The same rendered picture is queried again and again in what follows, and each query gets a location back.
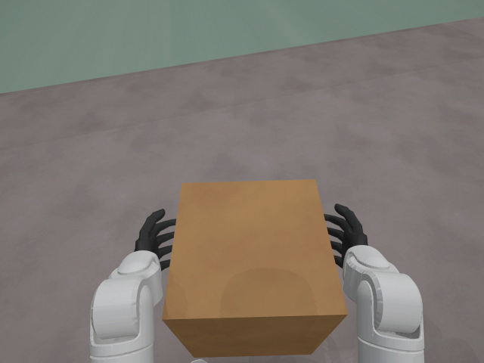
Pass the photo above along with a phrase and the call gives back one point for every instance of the robot right forearm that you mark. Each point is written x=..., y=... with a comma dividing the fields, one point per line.
x=390, y=325

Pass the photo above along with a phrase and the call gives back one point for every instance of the carton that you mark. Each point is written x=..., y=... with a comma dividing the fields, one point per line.
x=252, y=271

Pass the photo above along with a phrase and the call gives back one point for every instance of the robot right hand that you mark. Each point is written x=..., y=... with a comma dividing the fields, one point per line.
x=352, y=234

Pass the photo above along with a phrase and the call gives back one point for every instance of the robot left hand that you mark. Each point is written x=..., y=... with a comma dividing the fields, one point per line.
x=148, y=239

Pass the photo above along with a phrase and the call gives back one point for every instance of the robot left forearm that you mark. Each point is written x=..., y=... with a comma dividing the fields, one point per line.
x=122, y=311

